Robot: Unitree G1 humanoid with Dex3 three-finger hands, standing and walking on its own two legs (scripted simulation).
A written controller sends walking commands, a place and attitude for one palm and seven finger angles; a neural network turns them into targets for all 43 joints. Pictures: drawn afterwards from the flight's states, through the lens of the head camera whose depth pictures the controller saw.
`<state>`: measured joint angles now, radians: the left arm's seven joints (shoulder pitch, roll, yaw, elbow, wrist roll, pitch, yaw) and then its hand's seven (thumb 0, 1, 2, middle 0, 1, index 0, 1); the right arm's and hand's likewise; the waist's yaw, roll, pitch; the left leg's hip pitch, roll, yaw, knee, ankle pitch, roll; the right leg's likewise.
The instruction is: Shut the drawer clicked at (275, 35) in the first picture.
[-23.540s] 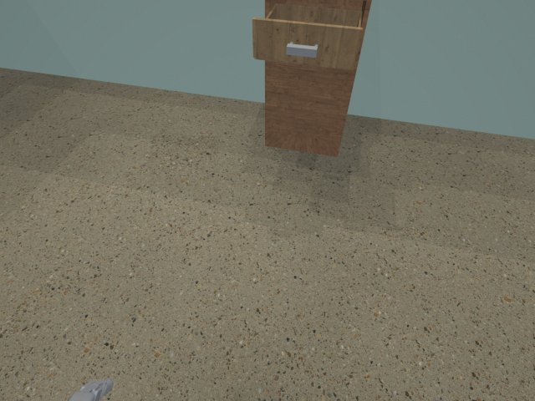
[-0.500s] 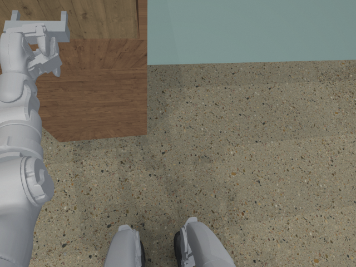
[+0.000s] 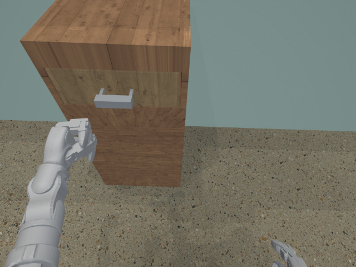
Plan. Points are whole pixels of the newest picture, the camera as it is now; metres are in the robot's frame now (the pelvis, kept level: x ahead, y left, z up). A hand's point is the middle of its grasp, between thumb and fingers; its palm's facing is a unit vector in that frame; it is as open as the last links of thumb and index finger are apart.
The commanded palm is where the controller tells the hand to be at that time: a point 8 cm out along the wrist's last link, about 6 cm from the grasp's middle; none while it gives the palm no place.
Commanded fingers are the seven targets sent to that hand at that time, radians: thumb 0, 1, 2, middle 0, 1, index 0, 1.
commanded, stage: draw the hand back to the body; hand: left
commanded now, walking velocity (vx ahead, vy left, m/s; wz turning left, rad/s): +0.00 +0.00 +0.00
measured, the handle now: (115, 96) +0.59 +0.20 +0.01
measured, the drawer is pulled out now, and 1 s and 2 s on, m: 0.00 0.00 0.00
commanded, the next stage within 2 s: step back with the hand held close in 0.88 s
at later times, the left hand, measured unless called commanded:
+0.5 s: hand (37, 190) +0.22 +0.22 +0.16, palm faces +0.32 -0.90 -0.31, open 3.2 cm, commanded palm +0.17 +0.26 +0.18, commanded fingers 0.00 0.90 0.90 -1.40 -1.60 -1.40 -1.60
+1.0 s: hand (11, 228) +0.16 +0.21 +0.19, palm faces +0.40 -0.83 -0.38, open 3.2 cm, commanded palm +0.11 +0.26 +0.21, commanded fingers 0.00 0.90 0.90 -1.40 -1.60 -1.40 -1.60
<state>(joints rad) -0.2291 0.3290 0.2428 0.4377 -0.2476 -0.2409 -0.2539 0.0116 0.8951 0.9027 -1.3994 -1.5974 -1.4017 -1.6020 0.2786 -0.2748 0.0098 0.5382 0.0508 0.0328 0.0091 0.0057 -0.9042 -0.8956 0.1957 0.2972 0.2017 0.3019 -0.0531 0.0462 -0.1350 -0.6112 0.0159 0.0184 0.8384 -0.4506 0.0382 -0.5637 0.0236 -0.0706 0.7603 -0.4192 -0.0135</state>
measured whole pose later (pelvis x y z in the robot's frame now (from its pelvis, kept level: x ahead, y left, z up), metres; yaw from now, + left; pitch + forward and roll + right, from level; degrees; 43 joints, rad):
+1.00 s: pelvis -0.01 -0.02 +0.04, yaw +1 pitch -4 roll +0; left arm 0.53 0.32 0.26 -0.43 -0.08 -0.11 0.11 0.01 0.89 0.90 -1.41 -1.60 -1.41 -1.60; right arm 0.20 -0.23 0.02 0.62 0.01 -0.11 -0.07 0.01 -0.90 -0.90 0.20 0.30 0.20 0.30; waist 0.06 0.08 0.01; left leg -0.10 0.01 0.02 0.44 -0.27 0.01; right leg -0.08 0.03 -0.06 0.41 -0.27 -0.04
